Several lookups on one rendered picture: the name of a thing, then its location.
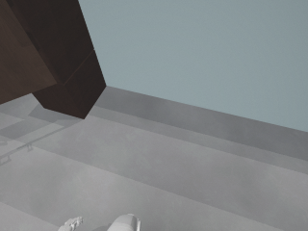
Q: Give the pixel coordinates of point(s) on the robot left thigh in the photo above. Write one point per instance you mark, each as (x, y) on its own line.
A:
(126, 223)

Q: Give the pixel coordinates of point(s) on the left robot hand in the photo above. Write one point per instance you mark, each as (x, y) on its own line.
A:
(71, 224)

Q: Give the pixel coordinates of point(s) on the cupboard door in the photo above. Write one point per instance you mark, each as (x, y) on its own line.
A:
(22, 69)

